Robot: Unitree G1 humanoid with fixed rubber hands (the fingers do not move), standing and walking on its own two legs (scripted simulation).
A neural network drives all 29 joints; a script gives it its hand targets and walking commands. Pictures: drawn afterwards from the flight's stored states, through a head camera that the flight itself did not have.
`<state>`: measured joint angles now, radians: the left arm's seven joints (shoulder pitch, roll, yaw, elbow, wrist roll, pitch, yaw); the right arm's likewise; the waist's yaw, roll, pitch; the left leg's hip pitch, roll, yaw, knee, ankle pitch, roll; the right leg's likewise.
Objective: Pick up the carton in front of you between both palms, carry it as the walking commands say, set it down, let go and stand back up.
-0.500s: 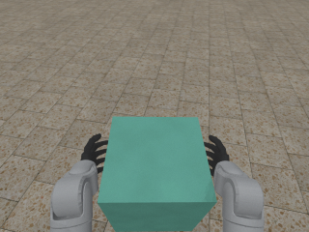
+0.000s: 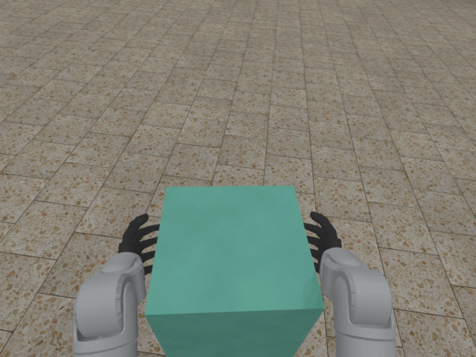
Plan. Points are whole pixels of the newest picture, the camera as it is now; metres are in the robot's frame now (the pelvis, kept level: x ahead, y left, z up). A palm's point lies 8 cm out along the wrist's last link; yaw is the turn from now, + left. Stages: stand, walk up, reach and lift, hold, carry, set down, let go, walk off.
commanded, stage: carry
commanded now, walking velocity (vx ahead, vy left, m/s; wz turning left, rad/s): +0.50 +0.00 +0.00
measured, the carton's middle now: (231, 278) +0.27 +0.00 +0.00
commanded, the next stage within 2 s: none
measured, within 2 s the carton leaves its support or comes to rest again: neither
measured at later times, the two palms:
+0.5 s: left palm (172, 124) +0.58 +0.12 +0.10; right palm (304, 129) +0.59 -0.17 +0.08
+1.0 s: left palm (166, 92) +0.70 +0.15 +0.10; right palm (285, 93) +0.71 -0.15 +0.10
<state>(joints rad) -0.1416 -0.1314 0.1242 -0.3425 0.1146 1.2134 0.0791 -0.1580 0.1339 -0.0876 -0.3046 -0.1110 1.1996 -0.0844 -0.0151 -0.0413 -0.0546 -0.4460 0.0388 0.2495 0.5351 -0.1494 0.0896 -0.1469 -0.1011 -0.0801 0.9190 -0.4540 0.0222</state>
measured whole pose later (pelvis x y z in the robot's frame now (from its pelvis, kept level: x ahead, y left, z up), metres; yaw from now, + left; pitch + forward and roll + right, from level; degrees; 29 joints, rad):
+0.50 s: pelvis +0.31 -0.03 +0.01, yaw +3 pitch +3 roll +0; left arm -0.18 -0.14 0.09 -0.37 0.10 1.20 0.09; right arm -0.16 0.13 -0.12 -0.41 -0.11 1.21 -0.08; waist 0.01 0.05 0.00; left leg -0.22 0.06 0.06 0.91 -0.52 -0.04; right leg -0.41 -0.04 -0.24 0.44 -0.09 -0.09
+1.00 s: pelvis +0.44 -0.01 +0.01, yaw +2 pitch +4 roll +0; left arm -0.17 -0.13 0.12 -0.30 0.13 1.22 0.07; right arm -0.17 0.13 -0.11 -0.30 -0.12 1.22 -0.08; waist 0.00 -0.01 -0.12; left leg -0.24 0.06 0.15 0.51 -0.33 -0.01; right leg -0.25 -0.06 -0.19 0.52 -0.32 0.00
